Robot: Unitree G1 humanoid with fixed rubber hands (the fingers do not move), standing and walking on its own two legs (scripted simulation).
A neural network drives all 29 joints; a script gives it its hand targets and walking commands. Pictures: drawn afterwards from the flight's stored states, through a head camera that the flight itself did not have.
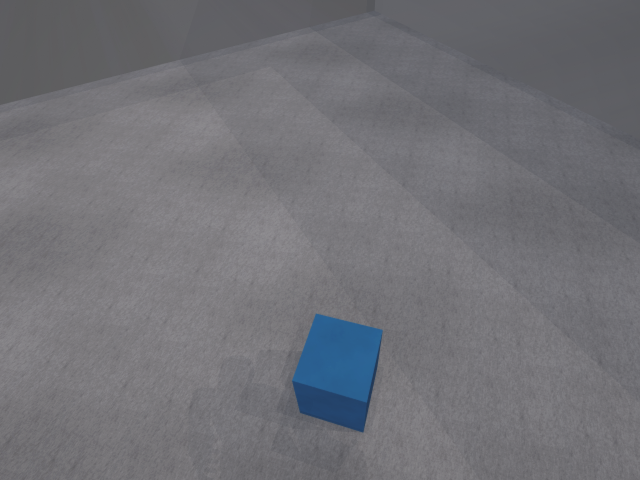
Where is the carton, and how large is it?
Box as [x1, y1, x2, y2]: [292, 314, 382, 431]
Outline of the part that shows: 316,314 292,379 300,412 363,431 377,365 382,330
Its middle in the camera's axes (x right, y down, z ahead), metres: +0.07 +0.41 +1.15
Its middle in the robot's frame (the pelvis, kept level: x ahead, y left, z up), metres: +0.52 +0.00 -0.65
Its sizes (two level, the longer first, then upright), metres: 0.210 0.200 0.250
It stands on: the floor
